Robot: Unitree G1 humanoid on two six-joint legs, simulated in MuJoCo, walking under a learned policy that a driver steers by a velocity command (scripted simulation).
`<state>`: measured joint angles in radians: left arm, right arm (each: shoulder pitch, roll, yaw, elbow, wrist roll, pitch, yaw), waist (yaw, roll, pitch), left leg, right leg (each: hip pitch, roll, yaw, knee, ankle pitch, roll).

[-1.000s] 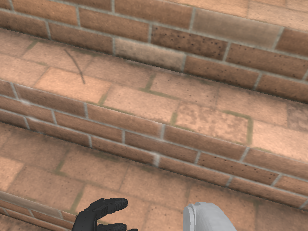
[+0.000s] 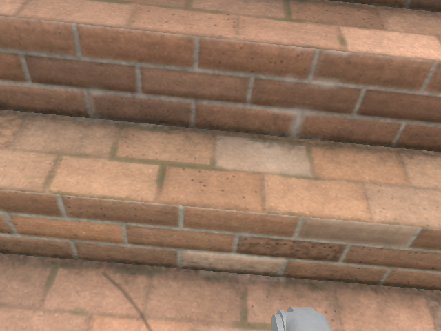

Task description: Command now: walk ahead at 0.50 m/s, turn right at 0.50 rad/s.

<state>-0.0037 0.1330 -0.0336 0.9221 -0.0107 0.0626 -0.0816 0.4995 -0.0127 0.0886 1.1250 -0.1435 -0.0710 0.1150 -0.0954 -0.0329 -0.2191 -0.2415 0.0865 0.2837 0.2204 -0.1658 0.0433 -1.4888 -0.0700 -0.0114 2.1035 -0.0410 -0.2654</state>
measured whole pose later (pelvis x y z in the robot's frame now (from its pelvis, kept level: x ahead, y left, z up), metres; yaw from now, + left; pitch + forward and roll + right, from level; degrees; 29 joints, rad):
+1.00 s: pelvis +0.30 +0.02 +0.27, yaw -28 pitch +12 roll -8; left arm -0.11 0.17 -0.05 0.65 0.00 0.12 -0.07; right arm 0.54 -0.22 -0.02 1.15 0.01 -0.08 0.07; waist 0.01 0.05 -0.23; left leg -0.21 0.07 0.06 0.39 0.16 0.07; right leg -1.04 0.17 -0.20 1.31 -0.60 -0.21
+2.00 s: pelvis +0.60 +0.04 +0.64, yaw -29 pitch +4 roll -1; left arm 0.46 0.22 0.05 1.03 0.03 -0.15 0.05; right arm -0.17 -0.11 0.01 0.53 -0.04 -0.08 0.00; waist 0.05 0.01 -0.08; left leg -1.02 -0.07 -0.06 2.19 -0.25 0.09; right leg -0.39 0.04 -0.07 0.50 -0.18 -0.12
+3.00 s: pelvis +0.58 +0.17 +0.64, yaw -27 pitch +0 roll +3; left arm 0.45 0.14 0.04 0.93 0.02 -0.16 0.03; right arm 0.15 -0.11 -0.03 0.71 -0.02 0.03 -0.03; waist 0.03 0.03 -0.08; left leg -1.11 0.08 0.05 2.27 -0.07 0.05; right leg -0.28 0.00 -0.20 0.51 -0.26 -0.14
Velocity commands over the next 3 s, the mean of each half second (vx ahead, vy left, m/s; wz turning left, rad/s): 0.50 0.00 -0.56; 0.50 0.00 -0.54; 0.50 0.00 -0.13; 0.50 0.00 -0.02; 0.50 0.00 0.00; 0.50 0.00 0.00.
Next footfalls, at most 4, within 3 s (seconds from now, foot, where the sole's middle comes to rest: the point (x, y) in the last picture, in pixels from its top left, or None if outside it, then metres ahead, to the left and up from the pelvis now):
0.10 right None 0.12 -0.13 -0.57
0.62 left None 0.19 0.11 -0.57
0.96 right None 0.37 -0.10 -0.35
1.40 left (121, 317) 0.43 0.17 -0.35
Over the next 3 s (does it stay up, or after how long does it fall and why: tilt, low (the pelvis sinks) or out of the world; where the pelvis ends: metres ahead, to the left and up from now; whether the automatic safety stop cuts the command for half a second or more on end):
stays up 0.58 0.17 0.64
